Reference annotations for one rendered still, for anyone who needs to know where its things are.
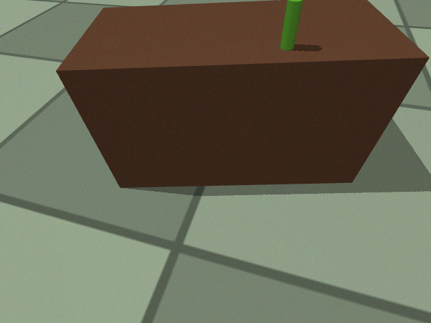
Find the can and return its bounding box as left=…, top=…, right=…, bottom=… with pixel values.
left=280, top=0, right=303, bottom=50

